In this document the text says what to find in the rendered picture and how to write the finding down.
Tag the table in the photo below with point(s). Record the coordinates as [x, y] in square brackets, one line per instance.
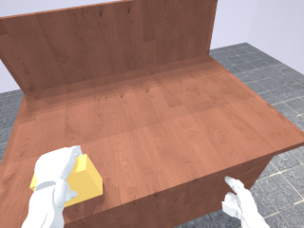
[132, 83]

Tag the robot right forearm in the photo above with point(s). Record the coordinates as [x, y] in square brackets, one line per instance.
[252, 219]

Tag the left robot hand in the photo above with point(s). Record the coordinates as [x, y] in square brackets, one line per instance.
[58, 164]

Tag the sponge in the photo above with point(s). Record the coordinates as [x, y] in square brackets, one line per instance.
[83, 179]

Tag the right robot hand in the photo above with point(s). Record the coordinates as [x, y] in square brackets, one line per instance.
[243, 201]

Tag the robot left forearm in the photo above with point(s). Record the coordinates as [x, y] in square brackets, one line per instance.
[46, 205]

